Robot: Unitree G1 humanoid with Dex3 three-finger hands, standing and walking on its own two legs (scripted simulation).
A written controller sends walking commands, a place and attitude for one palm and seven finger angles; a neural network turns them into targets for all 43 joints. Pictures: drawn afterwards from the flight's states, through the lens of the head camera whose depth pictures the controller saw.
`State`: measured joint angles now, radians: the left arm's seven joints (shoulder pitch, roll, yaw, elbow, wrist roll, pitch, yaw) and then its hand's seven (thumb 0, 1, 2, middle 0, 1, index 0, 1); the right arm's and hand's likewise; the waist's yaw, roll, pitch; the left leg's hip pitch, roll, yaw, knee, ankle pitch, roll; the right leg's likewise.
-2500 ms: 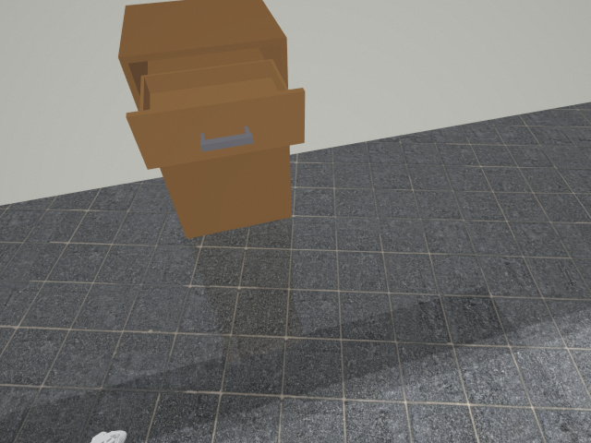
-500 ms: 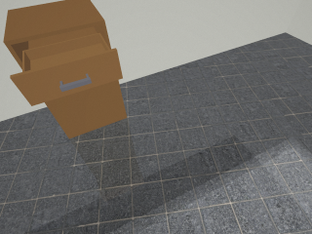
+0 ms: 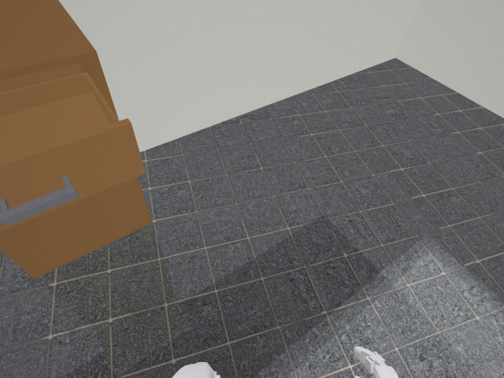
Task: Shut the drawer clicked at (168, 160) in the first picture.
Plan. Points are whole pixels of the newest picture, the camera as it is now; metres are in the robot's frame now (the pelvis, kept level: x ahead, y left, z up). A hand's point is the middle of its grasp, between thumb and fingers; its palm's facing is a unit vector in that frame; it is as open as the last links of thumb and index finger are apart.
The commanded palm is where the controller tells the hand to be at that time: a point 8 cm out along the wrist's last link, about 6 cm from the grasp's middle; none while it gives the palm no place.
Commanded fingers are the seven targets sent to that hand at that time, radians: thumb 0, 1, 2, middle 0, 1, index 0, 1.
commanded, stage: walk to a spot facing it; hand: left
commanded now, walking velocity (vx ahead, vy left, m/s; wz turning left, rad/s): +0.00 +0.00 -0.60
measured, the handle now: (38, 198) +0.39 +0.48 -0.04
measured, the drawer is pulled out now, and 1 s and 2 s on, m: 0.28 0.28 0.28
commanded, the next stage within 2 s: turn to face it in 0.22 s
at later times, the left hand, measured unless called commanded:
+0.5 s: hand (194, 291) +0.29 +0.14 -0.15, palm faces -0.25 -0.95 -0.19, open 7.4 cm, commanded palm none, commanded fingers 0.00 0.90 0.90 -0.20 -0.30 -0.20 -0.30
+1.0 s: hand (121, 332) +0.20 +0.26 -0.16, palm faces +0.14 -0.96 -0.23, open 7.3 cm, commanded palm none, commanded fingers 0.00 0.90 0.90 -0.20 -0.30 -0.20 -0.30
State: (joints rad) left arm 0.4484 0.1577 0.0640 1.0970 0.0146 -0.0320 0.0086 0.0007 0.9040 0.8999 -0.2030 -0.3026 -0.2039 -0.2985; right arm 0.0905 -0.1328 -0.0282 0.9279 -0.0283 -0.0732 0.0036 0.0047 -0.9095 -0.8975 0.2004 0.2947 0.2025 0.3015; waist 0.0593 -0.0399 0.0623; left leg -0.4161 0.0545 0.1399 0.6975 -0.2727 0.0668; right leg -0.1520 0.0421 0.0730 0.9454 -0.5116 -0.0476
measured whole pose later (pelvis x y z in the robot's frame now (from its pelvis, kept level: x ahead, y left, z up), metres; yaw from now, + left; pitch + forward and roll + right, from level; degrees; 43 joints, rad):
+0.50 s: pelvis +0.13 +0.00 +0.01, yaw -12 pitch -1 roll +0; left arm 0.10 0.17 0.05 0.97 0.03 0.01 0.00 0.00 0.91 0.90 -0.20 -0.30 -0.20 -0.30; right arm 0.40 -0.14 -0.02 1.07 -0.02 -0.03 -0.03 0.00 -0.91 -0.90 0.20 0.29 0.20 0.30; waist -0.07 0.00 0.06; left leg -0.11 0.10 0.33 0.60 -0.45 0.01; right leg -0.34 -0.06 -0.13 0.59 -0.21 0.00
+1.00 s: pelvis +0.14 +0.04 +0.02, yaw +5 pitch +0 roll -2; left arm 0.17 0.25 0.11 0.97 0.02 0.08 0.01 0.00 0.91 0.90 -0.20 -0.30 -0.20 -0.30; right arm 0.27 -0.19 -0.06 0.95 -0.03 0.01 -0.02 0.01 -0.92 -0.90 0.20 0.29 0.20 0.30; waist -0.02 -0.03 0.05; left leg -0.30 0.02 0.07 0.58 -0.28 0.05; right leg -0.50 -0.09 -0.06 1.14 -0.38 0.08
